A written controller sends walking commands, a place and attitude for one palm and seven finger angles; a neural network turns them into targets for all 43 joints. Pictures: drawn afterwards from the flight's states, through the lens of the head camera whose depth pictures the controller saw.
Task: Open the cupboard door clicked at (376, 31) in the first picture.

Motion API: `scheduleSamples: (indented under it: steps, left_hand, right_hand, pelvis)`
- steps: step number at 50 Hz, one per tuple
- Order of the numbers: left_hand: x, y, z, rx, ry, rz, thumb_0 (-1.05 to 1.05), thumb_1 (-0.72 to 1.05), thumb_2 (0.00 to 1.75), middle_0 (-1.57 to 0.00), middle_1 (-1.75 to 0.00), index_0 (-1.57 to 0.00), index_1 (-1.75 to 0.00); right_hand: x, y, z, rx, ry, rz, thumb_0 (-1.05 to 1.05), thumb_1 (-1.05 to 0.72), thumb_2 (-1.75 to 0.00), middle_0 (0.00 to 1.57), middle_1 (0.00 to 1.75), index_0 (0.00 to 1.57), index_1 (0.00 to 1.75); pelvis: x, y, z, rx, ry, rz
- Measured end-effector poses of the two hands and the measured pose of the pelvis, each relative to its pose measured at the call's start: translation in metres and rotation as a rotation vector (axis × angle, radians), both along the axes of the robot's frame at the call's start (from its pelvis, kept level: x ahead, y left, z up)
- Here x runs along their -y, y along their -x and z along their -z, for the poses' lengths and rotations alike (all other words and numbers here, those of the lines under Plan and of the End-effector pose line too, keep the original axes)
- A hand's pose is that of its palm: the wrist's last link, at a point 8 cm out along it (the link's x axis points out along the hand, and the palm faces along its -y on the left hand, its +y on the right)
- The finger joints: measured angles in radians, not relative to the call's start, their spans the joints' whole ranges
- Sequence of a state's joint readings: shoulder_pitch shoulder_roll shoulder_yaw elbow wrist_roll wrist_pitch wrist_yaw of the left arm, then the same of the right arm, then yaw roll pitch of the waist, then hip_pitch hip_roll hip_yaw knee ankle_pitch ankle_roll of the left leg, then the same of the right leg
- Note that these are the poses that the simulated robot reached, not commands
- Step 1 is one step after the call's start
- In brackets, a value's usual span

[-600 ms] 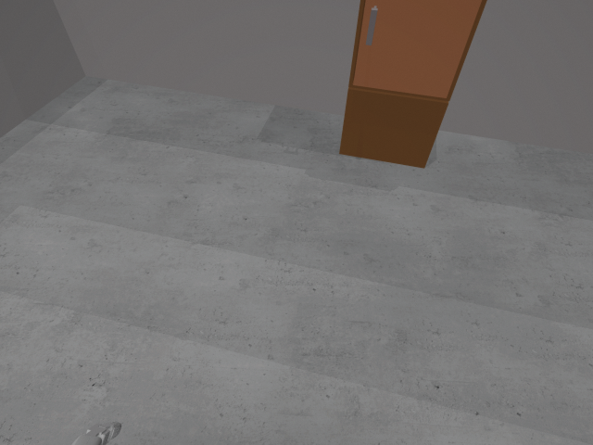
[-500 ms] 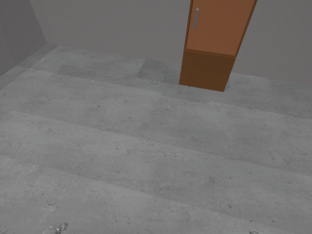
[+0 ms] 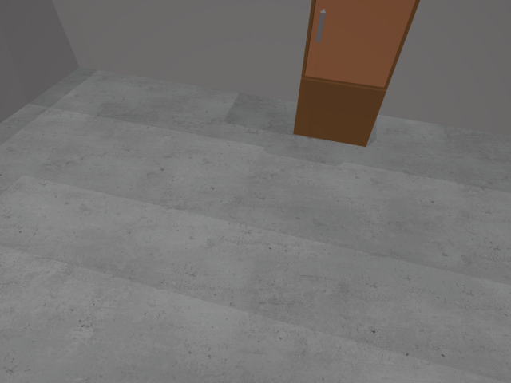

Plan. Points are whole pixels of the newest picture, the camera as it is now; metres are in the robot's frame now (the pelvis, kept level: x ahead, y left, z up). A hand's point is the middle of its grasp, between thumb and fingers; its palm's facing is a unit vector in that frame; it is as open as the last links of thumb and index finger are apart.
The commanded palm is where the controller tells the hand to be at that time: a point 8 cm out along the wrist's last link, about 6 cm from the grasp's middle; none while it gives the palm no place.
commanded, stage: stand and wait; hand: left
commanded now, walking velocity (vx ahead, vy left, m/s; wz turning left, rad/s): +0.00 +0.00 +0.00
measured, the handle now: (321, 25) +1.65 -0.23 -0.08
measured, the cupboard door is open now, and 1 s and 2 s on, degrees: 0 0 0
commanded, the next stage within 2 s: look at it before walking up in 0.24 s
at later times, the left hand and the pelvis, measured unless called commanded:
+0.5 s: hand out of the picture +0.07 +0.24 -0.16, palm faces -0.03 -0.95 -0.33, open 7.4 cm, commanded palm none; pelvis +0.00 -0.01 +0.00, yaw +0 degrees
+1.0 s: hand out of the picture +0.08 +0.24 -0.15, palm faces -0.02 -0.94 -0.33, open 7.4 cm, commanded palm none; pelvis +0.00 -0.01 +0.00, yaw +0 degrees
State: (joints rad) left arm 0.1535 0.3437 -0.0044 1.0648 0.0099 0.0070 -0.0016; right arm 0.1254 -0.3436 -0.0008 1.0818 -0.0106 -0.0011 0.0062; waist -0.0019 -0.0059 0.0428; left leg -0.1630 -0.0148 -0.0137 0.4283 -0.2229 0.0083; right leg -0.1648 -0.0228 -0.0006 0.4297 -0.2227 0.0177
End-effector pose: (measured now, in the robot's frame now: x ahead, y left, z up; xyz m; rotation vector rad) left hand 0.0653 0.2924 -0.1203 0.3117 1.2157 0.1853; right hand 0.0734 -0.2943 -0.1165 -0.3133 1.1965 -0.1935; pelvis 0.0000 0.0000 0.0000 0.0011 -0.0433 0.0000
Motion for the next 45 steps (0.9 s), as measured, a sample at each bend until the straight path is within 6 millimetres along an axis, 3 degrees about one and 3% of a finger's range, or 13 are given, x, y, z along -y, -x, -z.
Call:
scheduleSamples:
  steps: [15,45]
  left_hand:
    - [0.006,0.002,-0.002,0.007,-0.001,0.006,0.01,0.91,0.89,-0.2,-0.3,-0.2,-0.3]
    - [0.008,-0.006,-0.002,-0.001,0.002,0.0,0.01,0.91,0.89,-0.2,-0.3,-0.2,-0.3]
  right_hand:
    - [0.003,0.017,0.003,-0.032,-0.014,0.012,0.01,-0.9,-0.9,0.2,0.3,0.2,0.3]
    - [0.005,-0.008,-0.001,-0.009,-0.008,-0.007,0.01,-0.9,-0.9,0.2,0.3,0.2,0.3]
  pelvis:
    - [0.005,0.006,-0.001,-0.003,-0.001,-0.001]
    - [0.008,-0.003,-0.003,-0.01,0.0,-0.003]
